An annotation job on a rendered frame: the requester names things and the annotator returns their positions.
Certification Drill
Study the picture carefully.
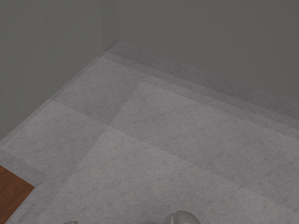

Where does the cabinet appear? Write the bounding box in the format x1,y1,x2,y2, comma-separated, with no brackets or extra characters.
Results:
0,165,35,224

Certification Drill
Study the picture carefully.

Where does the robot right thigh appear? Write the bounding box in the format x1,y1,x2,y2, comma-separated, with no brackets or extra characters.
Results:
169,211,201,224

